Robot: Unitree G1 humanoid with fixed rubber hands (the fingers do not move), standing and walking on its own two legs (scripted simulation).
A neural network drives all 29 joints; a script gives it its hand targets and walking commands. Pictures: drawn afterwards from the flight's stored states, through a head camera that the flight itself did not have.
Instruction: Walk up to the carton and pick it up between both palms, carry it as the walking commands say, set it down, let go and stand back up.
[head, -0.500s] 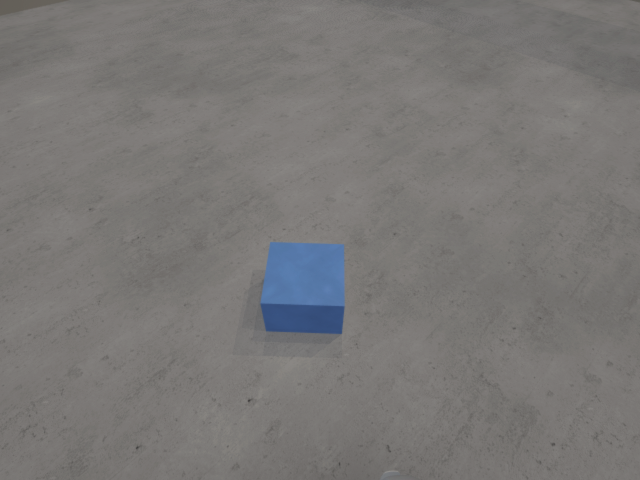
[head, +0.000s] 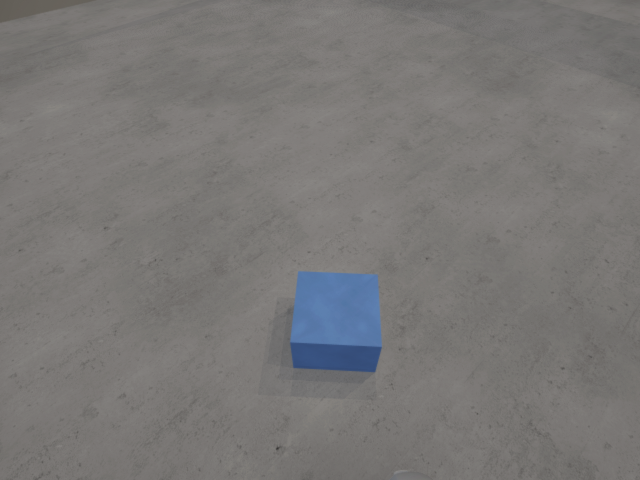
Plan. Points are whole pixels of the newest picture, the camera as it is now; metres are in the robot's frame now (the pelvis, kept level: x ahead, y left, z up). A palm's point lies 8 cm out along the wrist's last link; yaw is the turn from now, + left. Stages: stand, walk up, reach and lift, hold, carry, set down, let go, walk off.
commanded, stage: walk up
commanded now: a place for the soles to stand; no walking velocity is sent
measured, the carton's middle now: (335, 320) +0.71 -0.08 -0.67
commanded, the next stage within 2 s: none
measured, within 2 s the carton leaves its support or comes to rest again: neither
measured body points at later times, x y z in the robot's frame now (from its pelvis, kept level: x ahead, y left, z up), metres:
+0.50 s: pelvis +0.07 +0.02 -0.01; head +0.11 +0.03 +0.44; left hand +0.16 +0.36 -0.11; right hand +0.14 -0.31 -0.11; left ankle +0.07 +0.12 -0.73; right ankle +0.11 -0.12 -0.72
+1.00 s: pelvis +0.06 -0.01 -0.01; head +0.07 -0.01 +0.44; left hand +0.15 +0.33 -0.11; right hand +0.13 -0.34 -0.12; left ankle +0.07 +0.12 -0.73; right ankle +0.10 -0.13 -0.73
